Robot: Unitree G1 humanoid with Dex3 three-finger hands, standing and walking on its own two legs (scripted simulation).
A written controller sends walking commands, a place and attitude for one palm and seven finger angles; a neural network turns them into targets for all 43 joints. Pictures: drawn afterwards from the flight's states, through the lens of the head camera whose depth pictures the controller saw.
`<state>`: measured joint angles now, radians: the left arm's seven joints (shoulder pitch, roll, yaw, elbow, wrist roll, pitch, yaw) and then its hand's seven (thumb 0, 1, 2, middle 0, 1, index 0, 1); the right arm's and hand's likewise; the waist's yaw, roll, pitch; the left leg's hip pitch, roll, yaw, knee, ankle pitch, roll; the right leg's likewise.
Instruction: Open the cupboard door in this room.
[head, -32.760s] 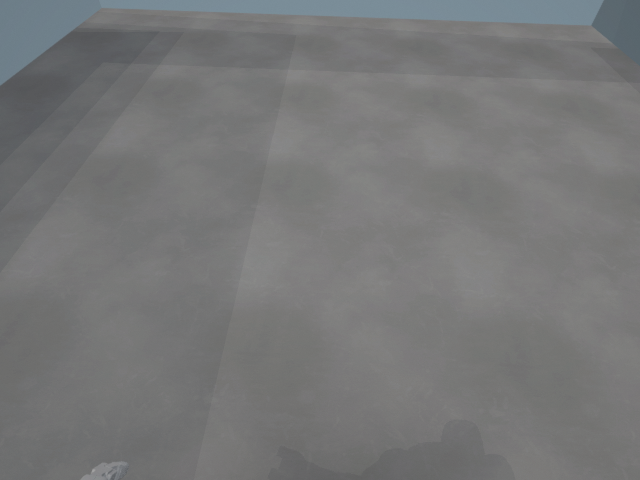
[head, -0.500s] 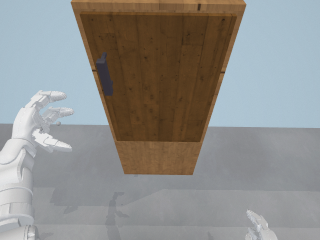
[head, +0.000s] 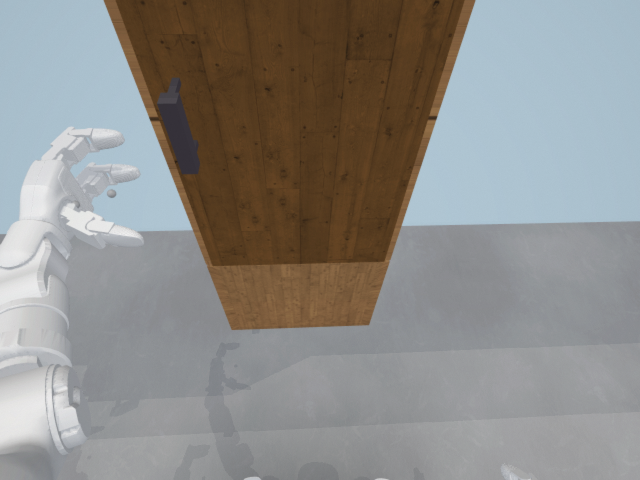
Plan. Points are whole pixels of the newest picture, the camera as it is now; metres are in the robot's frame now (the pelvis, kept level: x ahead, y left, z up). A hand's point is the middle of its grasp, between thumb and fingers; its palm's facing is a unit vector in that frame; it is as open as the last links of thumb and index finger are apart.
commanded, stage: move the hooked fingers beside the handle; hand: left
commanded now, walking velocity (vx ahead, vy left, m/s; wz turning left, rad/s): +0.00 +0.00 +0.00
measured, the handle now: (183, 127) +0.57 +0.20 +0.10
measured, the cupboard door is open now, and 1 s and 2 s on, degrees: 0 0 0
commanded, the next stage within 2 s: slide the fingers in behind the handle in 1.48 s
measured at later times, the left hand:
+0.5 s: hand (125, 159) +0.49 +0.26 +0.12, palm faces +0.02 -1.00 +0.00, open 14.0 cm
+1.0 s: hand (126, 153) +0.51 +0.27 +0.11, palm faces +0.02 -1.00 +0.00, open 14.0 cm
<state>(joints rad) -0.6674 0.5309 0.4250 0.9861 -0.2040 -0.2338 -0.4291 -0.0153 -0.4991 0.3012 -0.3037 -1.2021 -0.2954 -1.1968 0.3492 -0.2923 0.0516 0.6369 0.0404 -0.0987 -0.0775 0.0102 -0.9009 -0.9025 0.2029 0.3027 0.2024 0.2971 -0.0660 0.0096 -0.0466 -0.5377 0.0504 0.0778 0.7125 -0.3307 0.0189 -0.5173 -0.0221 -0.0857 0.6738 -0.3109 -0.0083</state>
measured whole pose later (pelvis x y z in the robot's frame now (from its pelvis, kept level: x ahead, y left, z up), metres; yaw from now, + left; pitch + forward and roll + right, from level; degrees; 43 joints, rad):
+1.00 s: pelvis +0.02 +0.01 -0.01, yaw -2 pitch +17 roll -3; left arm -0.89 0.70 0.50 1.21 -0.12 -0.28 -0.44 -0.01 -0.50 0.30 -0.30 -1.20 -0.29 -1.20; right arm 0.44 -0.29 0.05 0.61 0.01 0.07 -0.05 0.01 -0.90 -0.90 0.20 0.30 0.20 0.30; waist -0.15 0.01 -0.08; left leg -0.71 0.08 0.08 0.80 -0.39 0.03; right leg -0.68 0.00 -0.07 0.71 -0.33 0.00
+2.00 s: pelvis +0.01 +0.01 -0.01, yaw -1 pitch +17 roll -3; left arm -0.91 0.61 0.45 1.18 -0.11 -0.29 -0.35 -0.02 -0.50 0.30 -0.30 -1.20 -0.30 -1.20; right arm 0.42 -0.28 0.04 0.62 0.01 0.06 -0.04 0.00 -0.90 -0.90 0.20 0.30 0.20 0.30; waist -0.16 0.02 -0.09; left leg -0.72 0.08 0.07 0.82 -0.39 0.02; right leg -0.68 0.00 -0.08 0.74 -0.34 0.00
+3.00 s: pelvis +0.01 +0.00 -0.01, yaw -1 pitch +15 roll -2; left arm -0.91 0.49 0.40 1.18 -0.09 -0.32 -0.21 -0.02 -0.50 0.30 -0.30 -1.20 -0.30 -1.20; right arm 0.41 -0.27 0.03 0.64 0.00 0.03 -0.02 0.01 -0.90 -0.90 0.20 0.30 0.20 0.30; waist -0.15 0.02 -0.09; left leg -0.68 0.07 0.07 0.80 -0.38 0.01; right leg -0.66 0.00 -0.07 0.74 -0.34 -0.01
